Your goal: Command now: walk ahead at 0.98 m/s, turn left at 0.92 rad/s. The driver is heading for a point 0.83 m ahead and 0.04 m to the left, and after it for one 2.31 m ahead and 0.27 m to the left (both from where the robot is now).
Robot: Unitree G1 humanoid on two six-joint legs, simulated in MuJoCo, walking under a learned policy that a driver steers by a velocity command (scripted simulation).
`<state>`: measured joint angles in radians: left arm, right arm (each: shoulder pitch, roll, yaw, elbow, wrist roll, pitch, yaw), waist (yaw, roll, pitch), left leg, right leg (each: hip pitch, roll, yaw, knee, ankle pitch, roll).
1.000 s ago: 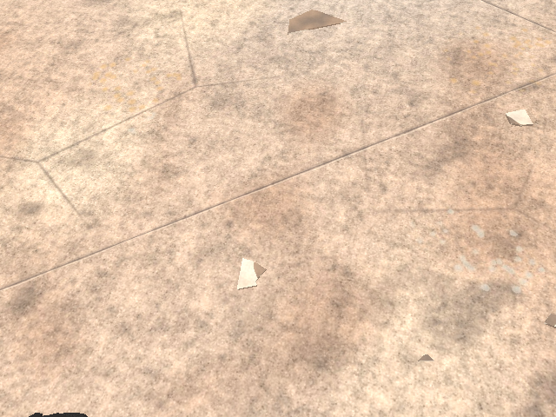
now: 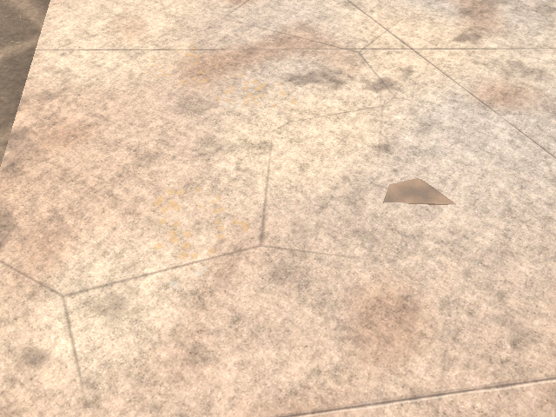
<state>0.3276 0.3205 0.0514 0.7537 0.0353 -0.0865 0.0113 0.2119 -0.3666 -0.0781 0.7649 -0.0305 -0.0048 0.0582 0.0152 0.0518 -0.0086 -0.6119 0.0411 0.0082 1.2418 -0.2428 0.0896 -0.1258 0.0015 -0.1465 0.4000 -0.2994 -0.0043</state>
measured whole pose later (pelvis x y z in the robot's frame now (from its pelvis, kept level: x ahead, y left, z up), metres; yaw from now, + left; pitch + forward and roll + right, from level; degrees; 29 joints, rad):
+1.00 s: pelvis +0.87 +0.14 +0.00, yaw +0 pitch +2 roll +0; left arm 0.32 0.31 0.07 0.75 -0.04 -0.01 0.03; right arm -0.05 -0.28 0.01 0.57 -0.01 -0.10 -0.01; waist 0.09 0.02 0.09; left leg -0.63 -0.03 -0.21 0.59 -0.05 -0.08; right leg -0.19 0.20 0.19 0.45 -0.25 -0.13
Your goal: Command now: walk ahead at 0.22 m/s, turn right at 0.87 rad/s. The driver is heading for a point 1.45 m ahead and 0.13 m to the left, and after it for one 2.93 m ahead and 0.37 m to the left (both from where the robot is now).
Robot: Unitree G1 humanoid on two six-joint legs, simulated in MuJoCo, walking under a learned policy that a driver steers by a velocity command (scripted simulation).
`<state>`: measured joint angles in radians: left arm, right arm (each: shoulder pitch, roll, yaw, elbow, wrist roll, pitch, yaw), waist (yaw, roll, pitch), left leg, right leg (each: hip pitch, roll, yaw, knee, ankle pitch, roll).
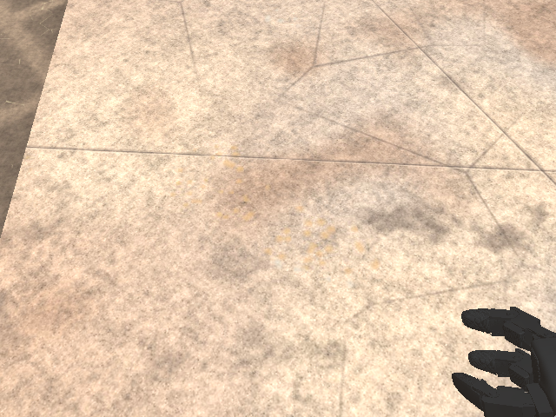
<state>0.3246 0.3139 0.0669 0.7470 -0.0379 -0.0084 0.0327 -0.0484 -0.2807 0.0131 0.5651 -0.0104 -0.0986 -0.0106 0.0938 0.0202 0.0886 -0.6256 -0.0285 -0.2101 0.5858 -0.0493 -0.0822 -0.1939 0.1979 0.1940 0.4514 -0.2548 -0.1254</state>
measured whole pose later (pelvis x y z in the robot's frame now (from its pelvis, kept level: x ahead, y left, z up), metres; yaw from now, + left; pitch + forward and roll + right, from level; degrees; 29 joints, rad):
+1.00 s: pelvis +0.14 +0.05 -0.01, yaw +5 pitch +2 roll -1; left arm 0.11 0.32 0.10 0.70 0.01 0.02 0.03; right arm 0.19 -0.31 -0.08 0.60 0.00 0.04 0.01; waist 0.00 -0.04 0.06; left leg -0.35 -0.02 0.02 0.61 -0.31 0.06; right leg -0.46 -0.07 -0.04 1.06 -0.55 0.06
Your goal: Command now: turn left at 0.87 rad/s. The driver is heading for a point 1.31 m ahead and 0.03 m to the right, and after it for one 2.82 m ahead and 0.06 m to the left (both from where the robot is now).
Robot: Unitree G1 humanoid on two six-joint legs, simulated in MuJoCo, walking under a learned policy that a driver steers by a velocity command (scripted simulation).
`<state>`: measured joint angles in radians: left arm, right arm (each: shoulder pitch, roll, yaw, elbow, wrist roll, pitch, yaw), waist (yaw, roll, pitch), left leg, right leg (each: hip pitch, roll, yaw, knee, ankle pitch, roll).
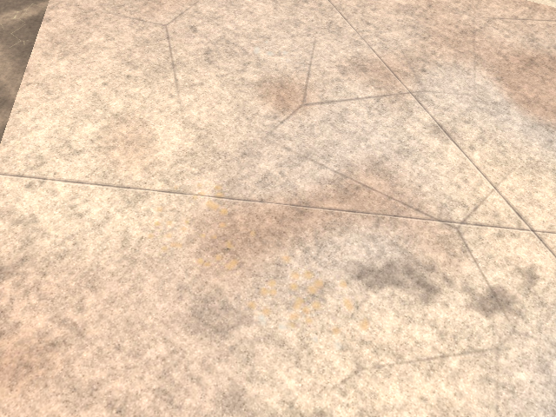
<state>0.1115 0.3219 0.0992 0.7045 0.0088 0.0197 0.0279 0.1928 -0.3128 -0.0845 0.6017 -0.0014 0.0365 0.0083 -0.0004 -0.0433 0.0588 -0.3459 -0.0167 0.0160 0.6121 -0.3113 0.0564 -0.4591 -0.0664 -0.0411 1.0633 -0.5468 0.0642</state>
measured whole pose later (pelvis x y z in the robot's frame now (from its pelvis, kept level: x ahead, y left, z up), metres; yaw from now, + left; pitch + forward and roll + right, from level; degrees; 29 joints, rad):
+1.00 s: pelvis +0.06 -0.02 +0.01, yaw +3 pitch +2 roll +0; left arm 0.21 0.35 0.10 0.65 -0.04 0.02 -0.03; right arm 0.31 -0.28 -0.07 0.70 -0.01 -0.06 -0.03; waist -0.05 -0.02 -0.02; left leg -0.03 0.04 0.11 0.28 -0.29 -0.01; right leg -0.64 -0.08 0.02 1.09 -0.24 0.06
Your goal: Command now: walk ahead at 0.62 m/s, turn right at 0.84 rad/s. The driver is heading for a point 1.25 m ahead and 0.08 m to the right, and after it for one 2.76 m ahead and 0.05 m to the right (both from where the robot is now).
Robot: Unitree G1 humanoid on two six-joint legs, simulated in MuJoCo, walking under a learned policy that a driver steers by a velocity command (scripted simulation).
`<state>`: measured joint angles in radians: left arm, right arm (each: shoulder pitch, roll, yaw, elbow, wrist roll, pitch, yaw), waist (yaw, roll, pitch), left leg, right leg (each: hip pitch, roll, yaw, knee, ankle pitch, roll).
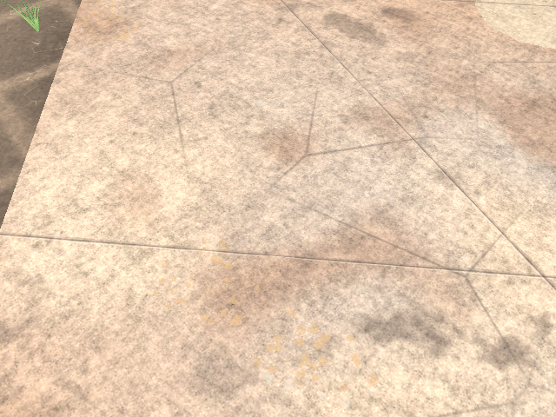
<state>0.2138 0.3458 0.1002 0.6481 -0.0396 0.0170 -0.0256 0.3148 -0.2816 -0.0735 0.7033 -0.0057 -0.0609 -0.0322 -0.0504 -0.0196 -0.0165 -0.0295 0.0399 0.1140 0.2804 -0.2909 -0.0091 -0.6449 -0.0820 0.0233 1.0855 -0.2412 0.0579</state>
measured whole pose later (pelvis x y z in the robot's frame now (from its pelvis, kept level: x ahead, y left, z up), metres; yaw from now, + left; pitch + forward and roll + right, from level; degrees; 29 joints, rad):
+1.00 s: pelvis +0.74 -0.36 -0.01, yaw -2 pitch +1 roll +1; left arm -0.02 0.23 -0.07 0.56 0.05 -0.07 -0.03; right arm 0.51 -0.29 -0.06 0.91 0.00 -0.07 0.02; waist -0.11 -0.01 0.01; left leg -0.02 -0.19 -0.16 0.32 -0.30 0.15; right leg -0.71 -0.13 0.13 0.77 -0.04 0.05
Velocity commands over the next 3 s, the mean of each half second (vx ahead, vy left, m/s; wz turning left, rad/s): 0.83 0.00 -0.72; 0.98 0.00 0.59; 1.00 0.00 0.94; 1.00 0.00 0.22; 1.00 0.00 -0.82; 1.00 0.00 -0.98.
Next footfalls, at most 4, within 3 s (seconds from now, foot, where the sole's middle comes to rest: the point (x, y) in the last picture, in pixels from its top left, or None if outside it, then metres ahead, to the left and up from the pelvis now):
0.22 right None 0.24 -0.20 -0.78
0.72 left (390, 342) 0.68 -0.31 -0.78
1.12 right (450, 227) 1.06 -0.57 -0.78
1.56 left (341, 154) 1.40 -0.27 -0.78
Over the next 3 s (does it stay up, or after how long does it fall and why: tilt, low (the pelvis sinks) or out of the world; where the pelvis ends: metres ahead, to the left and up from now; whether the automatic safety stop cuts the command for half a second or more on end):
stays up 2.51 0.01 -0.03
